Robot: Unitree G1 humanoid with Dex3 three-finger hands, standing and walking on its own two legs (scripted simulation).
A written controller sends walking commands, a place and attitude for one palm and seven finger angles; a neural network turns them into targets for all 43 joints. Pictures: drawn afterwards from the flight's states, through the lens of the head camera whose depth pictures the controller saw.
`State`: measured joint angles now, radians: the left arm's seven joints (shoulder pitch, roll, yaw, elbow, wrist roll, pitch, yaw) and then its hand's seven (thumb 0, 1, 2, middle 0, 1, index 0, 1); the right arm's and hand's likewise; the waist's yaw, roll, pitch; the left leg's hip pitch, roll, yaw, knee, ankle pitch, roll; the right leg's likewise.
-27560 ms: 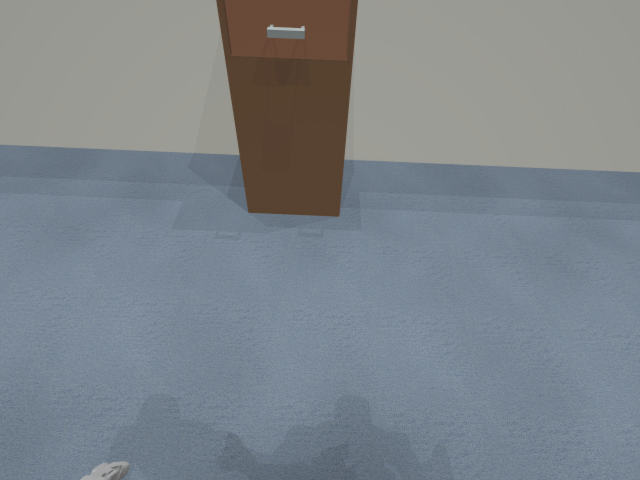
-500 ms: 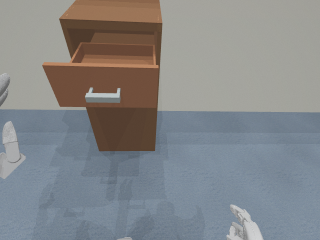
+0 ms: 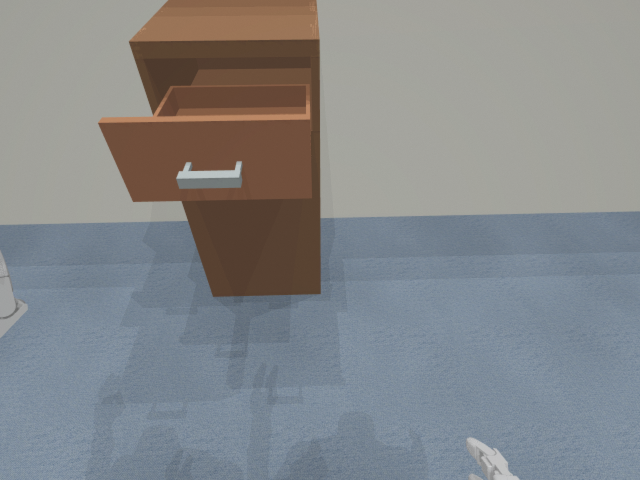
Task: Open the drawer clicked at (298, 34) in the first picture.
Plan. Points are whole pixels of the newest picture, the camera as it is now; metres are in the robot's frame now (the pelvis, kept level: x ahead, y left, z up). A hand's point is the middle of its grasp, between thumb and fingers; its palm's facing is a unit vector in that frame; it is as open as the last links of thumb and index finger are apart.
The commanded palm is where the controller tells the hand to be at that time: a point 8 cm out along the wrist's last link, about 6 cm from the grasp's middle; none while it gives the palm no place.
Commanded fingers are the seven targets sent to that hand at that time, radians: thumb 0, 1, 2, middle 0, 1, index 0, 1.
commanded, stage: stop stepping back and stand still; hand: left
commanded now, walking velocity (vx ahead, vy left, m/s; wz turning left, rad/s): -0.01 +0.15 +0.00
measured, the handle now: (211, 172) +0.62 +0.24 +0.05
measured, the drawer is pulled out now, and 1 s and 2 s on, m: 0.29 0.29 0.29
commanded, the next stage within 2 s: let the arm hang, fingers relaxed in 0.22 s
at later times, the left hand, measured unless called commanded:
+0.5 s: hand (138, 441) +0.19 +0.24 -0.05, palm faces +0.08 -0.90 -0.42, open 7.4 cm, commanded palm none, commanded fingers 0.00 0.90 0.90 -0.20 -0.30 -0.20 -0.30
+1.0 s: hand out of the picture -0.04 +0.24 -0.15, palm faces +0.07 -0.96 -0.28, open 7.3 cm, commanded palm none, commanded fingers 0.00 0.90 0.90 -0.20 -0.30 -0.20 -0.30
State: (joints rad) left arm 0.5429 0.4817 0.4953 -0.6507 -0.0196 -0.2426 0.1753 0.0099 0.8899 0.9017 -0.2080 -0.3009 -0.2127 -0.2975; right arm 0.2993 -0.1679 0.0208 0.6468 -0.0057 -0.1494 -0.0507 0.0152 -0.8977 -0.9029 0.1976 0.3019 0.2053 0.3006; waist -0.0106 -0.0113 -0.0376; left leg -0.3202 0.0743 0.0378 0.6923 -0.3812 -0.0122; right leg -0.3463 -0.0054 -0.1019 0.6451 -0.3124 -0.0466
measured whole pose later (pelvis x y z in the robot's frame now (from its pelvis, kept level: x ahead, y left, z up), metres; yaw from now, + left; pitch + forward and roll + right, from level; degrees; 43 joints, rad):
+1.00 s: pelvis -0.01 +0.03 +0.02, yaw +3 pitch -1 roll +0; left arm 0.29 0.23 0.02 1.12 0.01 0.02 0.02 0.00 0.92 0.90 -0.20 -0.30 -0.20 -0.29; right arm 0.27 -0.19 -0.01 1.08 -0.02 0.02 -0.02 0.01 -0.90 -0.90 0.20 0.30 0.20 0.30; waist 0.01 0.02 0.06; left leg -0.20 -0.03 -0.01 0.40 -0.18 0.03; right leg -0.21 0.02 -0.02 0.39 -0.16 -0.03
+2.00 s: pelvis +0.02 +0.01 +0.03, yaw +1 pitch -1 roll +0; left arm 0.11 0.31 0.02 1.12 0.01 -0.02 0.01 0.00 0.91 0.90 -0.20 -0.30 -0.20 -0.29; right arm 0.11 -0.32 -0.02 1.11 -0.02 0.00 -0.01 0.01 -0.90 -0.90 0.20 0.30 0.20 0.30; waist -0.01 0.01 0.07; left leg -0.10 0.00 0.01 0.32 -0.19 0.00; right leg -0.13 0.06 0.00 0.31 -0.16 -0.05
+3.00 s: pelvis +0.03 +0.02 +0.03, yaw +1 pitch -2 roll +0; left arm 0.10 0.33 0.01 1.12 0.01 -0.02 0.01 0.00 0.91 0.90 -0.20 -0.30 -0.20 -0.30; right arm 0.10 -0.33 -0.01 1.12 -0.02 0.00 0.00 0.01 -0.90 -0.90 0.20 0.30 0.21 0.30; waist -0.01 -0.01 0.07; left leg -0.06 -0.01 0.02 0.27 -0.19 0.02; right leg -0.09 0.04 0.01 0.28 -0.16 -0.03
